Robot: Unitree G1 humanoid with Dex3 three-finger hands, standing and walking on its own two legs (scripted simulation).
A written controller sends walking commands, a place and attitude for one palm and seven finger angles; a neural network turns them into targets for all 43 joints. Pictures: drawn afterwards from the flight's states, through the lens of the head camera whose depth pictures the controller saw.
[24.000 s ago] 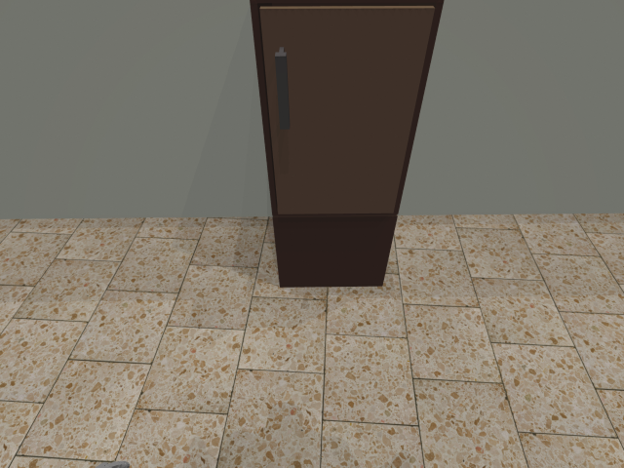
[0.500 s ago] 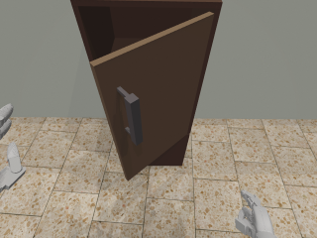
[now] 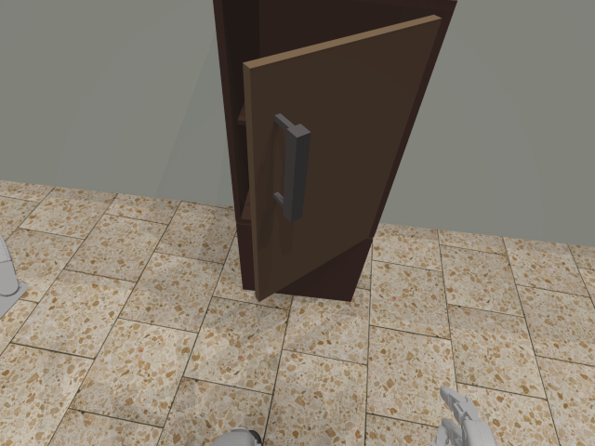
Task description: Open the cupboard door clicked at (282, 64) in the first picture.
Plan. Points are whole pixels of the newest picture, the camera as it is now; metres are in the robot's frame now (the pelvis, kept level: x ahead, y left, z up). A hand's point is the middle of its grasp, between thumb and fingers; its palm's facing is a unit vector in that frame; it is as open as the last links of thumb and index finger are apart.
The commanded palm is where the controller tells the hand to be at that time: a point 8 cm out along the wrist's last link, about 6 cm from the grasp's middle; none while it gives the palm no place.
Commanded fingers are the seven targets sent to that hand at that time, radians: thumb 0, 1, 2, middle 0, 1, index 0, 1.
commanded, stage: step back with the hand held close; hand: left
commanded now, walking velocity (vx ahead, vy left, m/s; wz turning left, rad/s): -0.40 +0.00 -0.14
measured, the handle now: (287, 170) +0.50 +0.04 +0.10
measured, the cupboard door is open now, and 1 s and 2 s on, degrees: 42 42 42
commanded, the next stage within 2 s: stop stepping back and stand still in 0.04 s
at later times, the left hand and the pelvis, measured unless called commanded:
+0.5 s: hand (0, 398) +0.13 +0.23 +0.19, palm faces +0.27 -0.82 -0.51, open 7.4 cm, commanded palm +0.07 +0.29 +0.19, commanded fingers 0.00 0.90 0.90 -0.20 -0.30 -0.20 -0.30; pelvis -0.10 +0.00 +0.02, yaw -6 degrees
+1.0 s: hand out of the picture +0.09 +0.21 +0.19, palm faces +0.33 -0.80 -0.50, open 7.4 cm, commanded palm none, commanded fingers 0.00 0.90 0.90 -0.20 -0.30 -0.20 -0.30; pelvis -0.13 -0.02 +0.02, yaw -6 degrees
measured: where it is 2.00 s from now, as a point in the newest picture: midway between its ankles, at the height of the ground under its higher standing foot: outside the picture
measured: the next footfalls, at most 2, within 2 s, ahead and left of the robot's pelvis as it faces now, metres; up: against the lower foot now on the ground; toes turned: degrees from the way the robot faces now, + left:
right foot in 0.08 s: -0.06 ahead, -0.11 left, +0.00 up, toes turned -1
left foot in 0.28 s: -0.01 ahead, +0.09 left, +0.00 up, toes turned -1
